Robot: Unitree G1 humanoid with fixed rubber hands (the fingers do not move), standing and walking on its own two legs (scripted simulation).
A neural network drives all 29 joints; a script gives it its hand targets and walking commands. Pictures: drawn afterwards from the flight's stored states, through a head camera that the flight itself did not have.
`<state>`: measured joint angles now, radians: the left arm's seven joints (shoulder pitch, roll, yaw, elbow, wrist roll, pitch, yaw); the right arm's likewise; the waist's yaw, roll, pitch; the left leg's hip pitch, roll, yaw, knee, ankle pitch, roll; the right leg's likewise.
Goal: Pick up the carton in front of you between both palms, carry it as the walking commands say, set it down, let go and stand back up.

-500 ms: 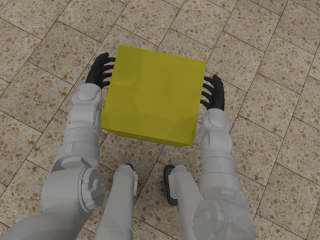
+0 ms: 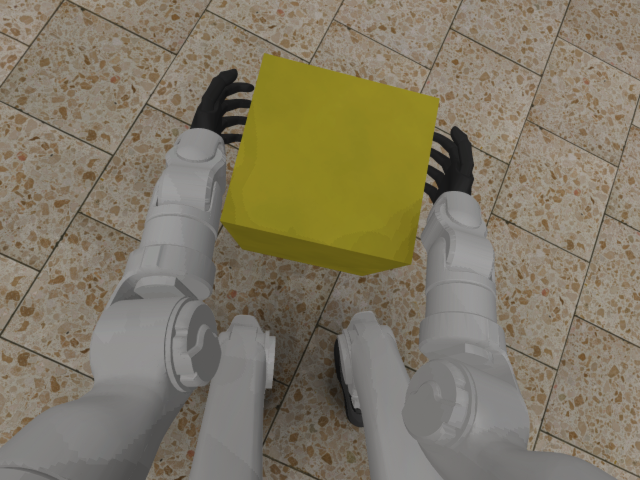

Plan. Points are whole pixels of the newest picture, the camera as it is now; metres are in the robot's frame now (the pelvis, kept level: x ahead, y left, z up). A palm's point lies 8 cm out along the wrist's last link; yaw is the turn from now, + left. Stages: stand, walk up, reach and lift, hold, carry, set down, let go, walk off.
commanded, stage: set down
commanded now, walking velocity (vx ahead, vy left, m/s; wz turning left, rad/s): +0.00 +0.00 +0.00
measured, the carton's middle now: (323, 187) +0.47 -0.02 -0.16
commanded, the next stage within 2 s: none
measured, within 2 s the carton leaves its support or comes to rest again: rests again in 1.60 s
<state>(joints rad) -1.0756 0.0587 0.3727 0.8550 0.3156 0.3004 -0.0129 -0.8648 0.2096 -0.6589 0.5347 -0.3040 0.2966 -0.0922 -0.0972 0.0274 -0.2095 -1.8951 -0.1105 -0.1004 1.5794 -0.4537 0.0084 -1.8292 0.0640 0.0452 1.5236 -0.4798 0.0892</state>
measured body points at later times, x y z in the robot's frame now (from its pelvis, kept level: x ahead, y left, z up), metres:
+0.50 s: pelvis -0.03 -0.01 -0.10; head +0.32 +0.02 +0.19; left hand +0.55 +0.09 -0.24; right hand +0.47 -0.20 -0.24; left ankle +0.09 +0.10 -0.51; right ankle +0.10 -0.15 -0.51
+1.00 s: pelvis -0.02 -0.02 -0.16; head +0.35 -0.01 +0.10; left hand +0.57 +0.07 -0.33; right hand +0.49 -0.22 -0.31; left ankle +0.09 +0.10 -0.51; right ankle +0.09 -0.15 -0.51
